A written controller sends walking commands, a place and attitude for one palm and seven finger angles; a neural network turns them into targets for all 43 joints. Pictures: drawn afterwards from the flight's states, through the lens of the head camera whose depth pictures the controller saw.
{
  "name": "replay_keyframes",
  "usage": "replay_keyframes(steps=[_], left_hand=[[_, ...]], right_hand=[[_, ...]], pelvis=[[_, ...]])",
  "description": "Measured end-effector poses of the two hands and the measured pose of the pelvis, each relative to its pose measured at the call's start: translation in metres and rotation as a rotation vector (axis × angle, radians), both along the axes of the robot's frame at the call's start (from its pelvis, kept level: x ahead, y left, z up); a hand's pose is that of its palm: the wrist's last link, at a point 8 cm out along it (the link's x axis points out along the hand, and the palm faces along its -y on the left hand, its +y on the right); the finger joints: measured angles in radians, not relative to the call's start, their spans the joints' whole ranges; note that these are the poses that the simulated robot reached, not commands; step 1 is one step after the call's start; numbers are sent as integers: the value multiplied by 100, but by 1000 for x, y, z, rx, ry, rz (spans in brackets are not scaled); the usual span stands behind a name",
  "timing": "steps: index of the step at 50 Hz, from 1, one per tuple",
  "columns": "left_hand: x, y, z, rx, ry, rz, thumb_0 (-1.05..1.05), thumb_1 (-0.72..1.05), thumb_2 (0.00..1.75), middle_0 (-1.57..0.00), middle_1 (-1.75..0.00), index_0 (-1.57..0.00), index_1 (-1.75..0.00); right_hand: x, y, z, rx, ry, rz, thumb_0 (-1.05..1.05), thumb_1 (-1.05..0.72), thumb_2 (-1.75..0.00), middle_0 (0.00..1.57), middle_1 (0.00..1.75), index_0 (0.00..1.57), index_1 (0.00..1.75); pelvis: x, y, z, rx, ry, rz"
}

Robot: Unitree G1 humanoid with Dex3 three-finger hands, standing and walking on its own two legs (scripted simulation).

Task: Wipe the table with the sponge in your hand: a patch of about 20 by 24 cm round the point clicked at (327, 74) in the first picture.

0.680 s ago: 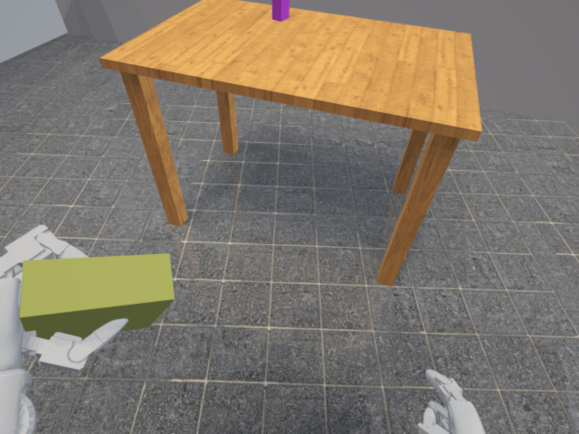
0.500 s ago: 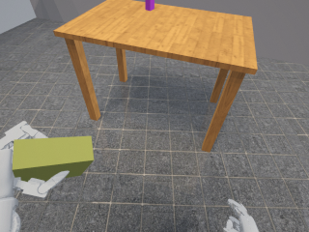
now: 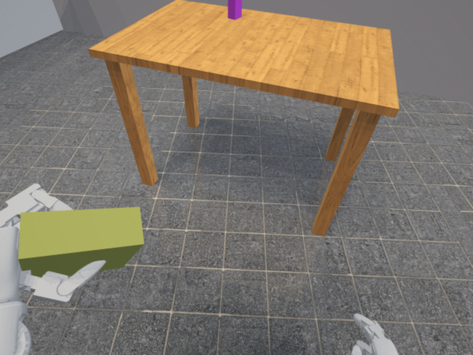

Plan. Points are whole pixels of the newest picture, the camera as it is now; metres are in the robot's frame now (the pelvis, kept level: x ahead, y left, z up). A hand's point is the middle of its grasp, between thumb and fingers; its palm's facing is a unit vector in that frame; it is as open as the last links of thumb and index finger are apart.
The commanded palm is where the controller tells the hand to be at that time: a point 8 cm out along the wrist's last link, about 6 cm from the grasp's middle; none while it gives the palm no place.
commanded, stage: walk to a spot facing it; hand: left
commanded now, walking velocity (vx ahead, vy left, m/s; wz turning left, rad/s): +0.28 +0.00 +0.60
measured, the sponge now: (98, 243) +0.23 +0.20 +0.14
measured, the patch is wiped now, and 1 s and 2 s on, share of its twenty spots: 0.00 0.00 0.00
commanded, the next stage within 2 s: none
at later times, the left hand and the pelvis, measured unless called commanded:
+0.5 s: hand (51, 238) +0.22 +0.24 +0.17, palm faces +0.54 -0.69 -0.47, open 9.1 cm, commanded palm +0.16 +0.28 +0.18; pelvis +0.07 -0.03 +0.00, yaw +15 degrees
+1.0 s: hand (13, 202) +0.25 +0.29 +0.20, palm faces +0.76 -0.46 -0.46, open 9.1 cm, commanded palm +0.20 +0.31 +0.18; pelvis +0.20 -0.02 +0.00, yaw +30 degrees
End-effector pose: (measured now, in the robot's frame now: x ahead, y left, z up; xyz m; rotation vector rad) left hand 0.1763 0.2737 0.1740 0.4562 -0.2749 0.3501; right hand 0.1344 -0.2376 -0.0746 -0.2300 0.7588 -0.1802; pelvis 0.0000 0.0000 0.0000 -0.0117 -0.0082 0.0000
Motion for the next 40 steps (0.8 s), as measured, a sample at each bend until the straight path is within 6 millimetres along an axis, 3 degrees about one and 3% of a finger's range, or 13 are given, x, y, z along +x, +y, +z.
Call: replay_keyframes(steps=[10, 16, 22, 29, 33, 36, 40], left_hand=[[0, 26, -2, 60, -40, 90, 0, -42, 102, -84, -138, -84, -138], [7, 9, 1, 50, -5, 127, 0, -42, 102, -84, -138, -84, -138], [4, -11, 13, 78, -7, 156, 0, -42, 102, -84, -138, -84, -138], [-10, 18, 6, 84, 113, 344, 0, -42, 102, -84, -138, -84, -138], [-8, 32, 0, 38, 77, 425, 0, -42, 102, -84, -138, -84, -138], [1, 40, -2, 47, -3, 417, 0, -42, 102, -84, -138, -84, -138], [19, 45, 9, 112, -67, 374, 0, -42, 102, -84, -138, -84, -138]], right_hand=[[23, 12, -21, -1, 44, 40, 2, -90, -90, 20, 30, 20, 30], [49, 24, -27, 70, 73, 139, 2, -90, -90, 20, 30, 20, 30], [91, 16, -32, 74, 113, 231, 2, -90, -90, 20, 30, 21, 30], [157, 12, -15, -21, 117, 314, 2, -91, -90, 20, 30, 20, 30], [201, 31, -7, -70, 77, 390, 2, -91, -90, 20, 30, 20, 30], [235, 54, -8, -78, -18, 414, 2, -91, -90, 20, 30, 20, 30], [260, 95, -5, 26, -72, 440, 2, -91, -90, 20, 30, 20, 30]], pelvis=[[24, 4, -15, 2, 4, 68], [41, -15, -9, -19, 16, 135], [61, -32, -6, 5, 16, 235], [91, -28, 5, 47, 42, 318], [106, -17, 1, 65, 49, 367], [116, -3, -16, 56, 33, 382], [129, -5, -19, 56, -9, 427]])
